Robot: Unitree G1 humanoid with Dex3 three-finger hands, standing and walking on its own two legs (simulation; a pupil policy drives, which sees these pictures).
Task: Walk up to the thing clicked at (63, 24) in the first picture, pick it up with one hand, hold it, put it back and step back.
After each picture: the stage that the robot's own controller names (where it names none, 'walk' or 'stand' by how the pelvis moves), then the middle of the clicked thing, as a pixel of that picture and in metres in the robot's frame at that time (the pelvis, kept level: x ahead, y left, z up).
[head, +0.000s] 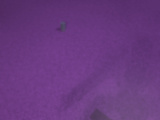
stand; (63, 26) +1.73 +0.28 -0.72
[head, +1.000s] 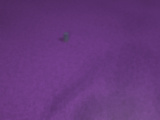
walk; (66, 37) +1.61 +0.19 -0.71
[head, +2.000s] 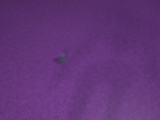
walk; (62, 58) +1.09 +0.18 -0.71
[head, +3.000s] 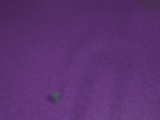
walk; (56, 97) +0.68 +0.21 -0.71
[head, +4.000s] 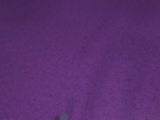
walk; out of the picture +0.45 +0.20 -0.71
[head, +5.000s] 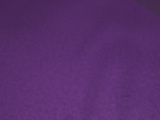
stand; out of the picture +0.36 +0.16 -0.72
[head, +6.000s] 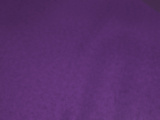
stand; out of the picture +0.36 +0.17 -0.73
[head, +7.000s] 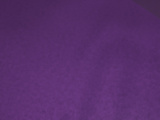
stand; out of the picture +0.36 +0.18 -0.73
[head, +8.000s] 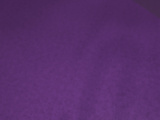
stand; out of the picture +0.35 +0.19 -0.73
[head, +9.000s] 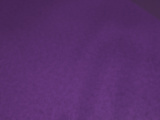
stand; out of the picture +0.35 +0.19 -0.73
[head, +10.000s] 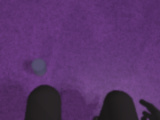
go down; (39, 67) +0.43 +0.21 -0.38
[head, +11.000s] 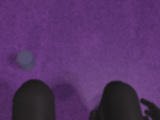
go down; (26, 61) +0.43 +0.23 -0.31
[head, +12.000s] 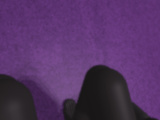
close in; out of the picture +0.41 +0.27 -0.22
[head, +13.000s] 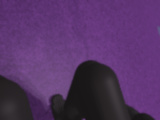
close; out of the picture +0.41 +0.28 -0.22
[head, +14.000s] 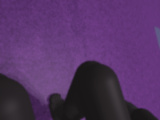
lift; out of the picture +0.39 +0.28 -0.22
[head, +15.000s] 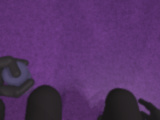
lift; (20, 79) +0.32 +0.22 -0.06
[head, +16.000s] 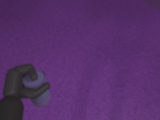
hold; (38, 89) +0.33 +0.16 +0.02
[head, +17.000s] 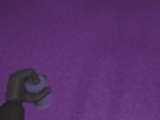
hold; (39, 93) +0.32 +0.16 -0.01
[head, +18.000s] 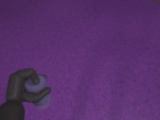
crouch; (39, 92) +0.32 +0.16 -0.01
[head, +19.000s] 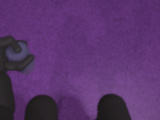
crouch; (22, 59) +0.42 +0.21 -0.09
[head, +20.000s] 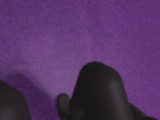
lower; out of the picture +0.41 +0.29 -0.22
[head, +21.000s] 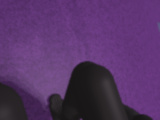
lower; out of the picture +0.41 +0.30 -0.23
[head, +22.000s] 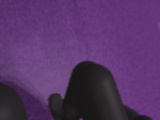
lower; out of the picture +0.41 +0.30 -0.23
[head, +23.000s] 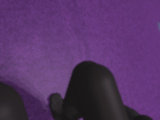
lower; out of the picture +0.41 +0.30 -0.22
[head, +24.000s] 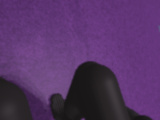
loosen; out of the picture +0.41 +0.30 -0.23
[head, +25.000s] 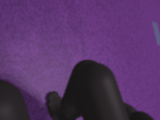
withdraw; out of the picture +0.39 +0.30 -0.23
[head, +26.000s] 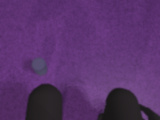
walk; (40, 67) +0.43 +0.22 -0.37
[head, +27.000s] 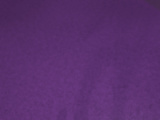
stand; out of the picture +0.36 +0.18 -0.66
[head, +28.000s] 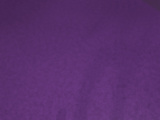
stand; out of the picture +0.37 +0.20 -0.67
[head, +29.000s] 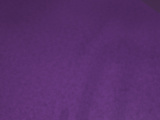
stand; out of the picture +0.37 +0.18 -0.70
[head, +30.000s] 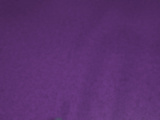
walk; out of the picture +0.39 +0.18 -0.71
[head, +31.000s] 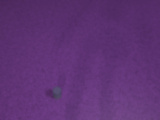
walk; (57, 93) +0.58 +0.15 -0.71
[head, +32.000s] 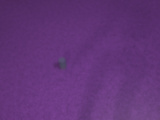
walk; (62, 63) +0.93 +0.27 -0.70
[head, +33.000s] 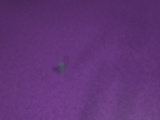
stand; (61, 67) +0.98 +0.22 -0.71
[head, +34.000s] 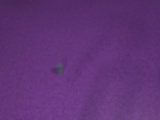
stand; (60, 69) +0.99 +0.24 -0.73
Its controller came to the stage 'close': yes
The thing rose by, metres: 0.70
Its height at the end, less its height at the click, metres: +0.00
